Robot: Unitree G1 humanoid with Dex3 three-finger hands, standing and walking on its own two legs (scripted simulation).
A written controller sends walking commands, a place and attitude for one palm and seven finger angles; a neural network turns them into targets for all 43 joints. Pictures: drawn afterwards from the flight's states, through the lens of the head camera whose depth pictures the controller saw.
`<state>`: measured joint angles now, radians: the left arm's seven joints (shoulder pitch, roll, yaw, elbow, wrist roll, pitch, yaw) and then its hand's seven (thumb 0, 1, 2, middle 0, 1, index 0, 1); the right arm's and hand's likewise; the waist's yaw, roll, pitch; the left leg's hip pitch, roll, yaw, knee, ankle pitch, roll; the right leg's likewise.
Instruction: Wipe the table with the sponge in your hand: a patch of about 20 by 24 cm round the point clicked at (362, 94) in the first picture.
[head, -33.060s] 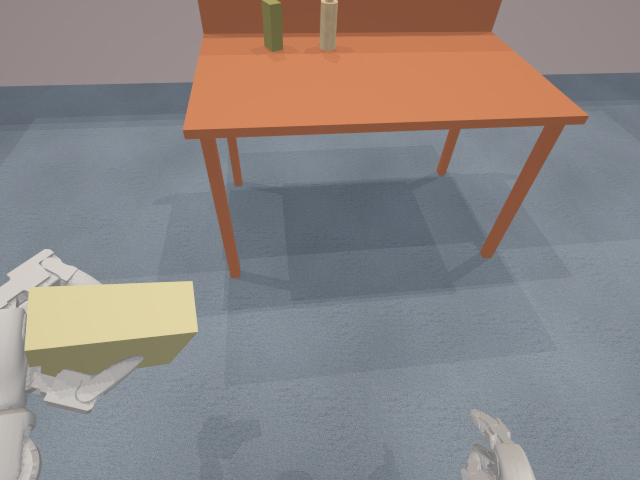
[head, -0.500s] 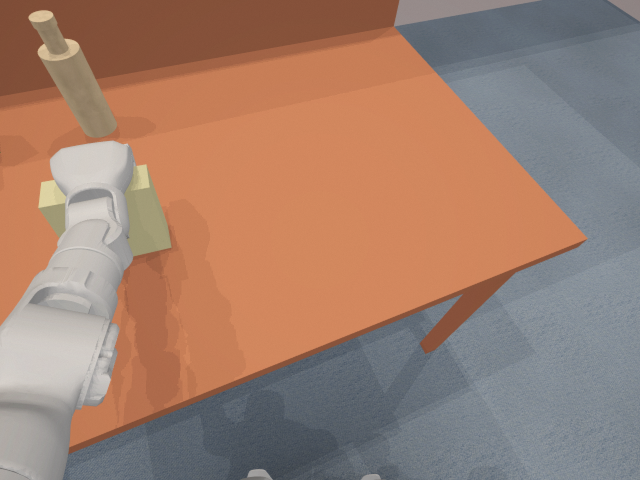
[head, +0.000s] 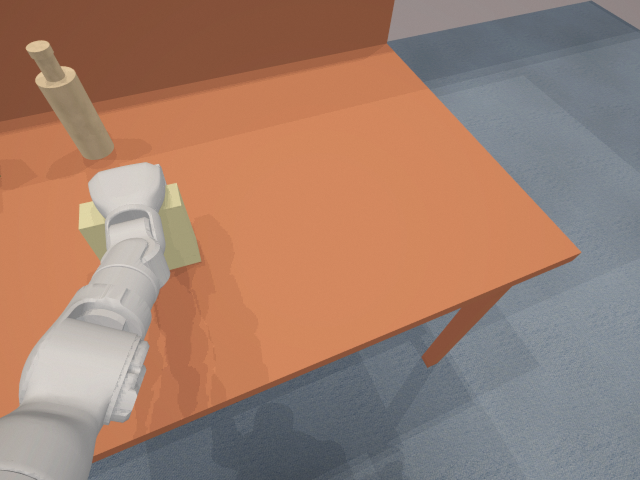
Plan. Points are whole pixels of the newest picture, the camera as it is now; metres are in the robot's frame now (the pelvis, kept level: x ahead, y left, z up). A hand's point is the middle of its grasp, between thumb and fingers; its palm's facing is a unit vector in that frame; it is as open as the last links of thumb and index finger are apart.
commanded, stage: wipe back along the middle lane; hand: left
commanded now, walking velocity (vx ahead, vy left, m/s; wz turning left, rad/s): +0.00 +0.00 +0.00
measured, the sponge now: (150, 244) +0.45 +0.24 -0.02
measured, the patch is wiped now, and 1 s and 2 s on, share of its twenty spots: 0.70 0.75 0.90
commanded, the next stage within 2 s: slide across to the third lane in 1.60 s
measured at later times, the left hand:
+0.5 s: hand (145, 244) +0.42 +0.23 +0.02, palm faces -0.08 +0.01 -1.00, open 9.6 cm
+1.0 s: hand (155, 272) +0.37 +0.21 +0.02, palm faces -0.04 +0.00 -1.00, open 9.6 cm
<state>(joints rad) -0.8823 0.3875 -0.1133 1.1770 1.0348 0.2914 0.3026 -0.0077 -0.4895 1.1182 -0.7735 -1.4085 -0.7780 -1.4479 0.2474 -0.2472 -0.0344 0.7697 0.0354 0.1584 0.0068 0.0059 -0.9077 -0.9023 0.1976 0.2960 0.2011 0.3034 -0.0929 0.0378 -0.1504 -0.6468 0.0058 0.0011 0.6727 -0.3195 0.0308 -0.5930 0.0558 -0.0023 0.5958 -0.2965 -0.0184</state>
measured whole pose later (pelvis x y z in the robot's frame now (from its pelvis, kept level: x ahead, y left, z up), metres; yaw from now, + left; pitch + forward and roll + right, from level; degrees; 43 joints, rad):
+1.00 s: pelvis +0.00 +0.00 +0.01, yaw +1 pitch +9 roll -1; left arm -0.54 0.21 -0.29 0.83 1.01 0.43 0.35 -0.01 -0.46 1.12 -0.73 -1.46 -0.74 -1.50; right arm 0.14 -0.23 -0.02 0.71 0.07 0.23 0.00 0.01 -0.91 -0.90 0.20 0.30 0.20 0.30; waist 0.01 0.04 -0.16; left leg -0.47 -0.01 0.01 0.61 -0.30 0.03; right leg -0.43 0.04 0.01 0.57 -0.30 -0.02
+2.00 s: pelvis -0.02 -0.02 +0.01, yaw +1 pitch +4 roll +0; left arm -0.34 0.19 -0.41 0.58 0.99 0.46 0.28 0.00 -0.47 1.11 -0.75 -1.44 -0.77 -1.46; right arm 0.07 -0.24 -0.02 0.67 0.09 0.21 -0.01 0.01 -0.91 -0.90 0.19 0.30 0.20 0.30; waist 0.06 0.06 -0.11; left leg -0.37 -0.01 0.00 0.58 -0.27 0.01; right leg -0.36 0.04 -0.01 0.59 -0.30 -0.04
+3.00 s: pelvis -0.04 -0.04 +0.00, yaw +0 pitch +9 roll +1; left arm -0.75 0.07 -0.30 1.11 0.96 0.48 0.42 -0.01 -0.50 1.10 -0.79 -1.40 -0.81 -1.41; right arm 0.11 -0.22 -0.02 0.77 0.06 0.19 -0.03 0.01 -0.91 -0.90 0.20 0.30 0.20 0.30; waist -0.03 0.04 -0.14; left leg -0.53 0.02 0.00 0.61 -0.24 -0.01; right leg -0.52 0.06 0.00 0.63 -0.26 -0.06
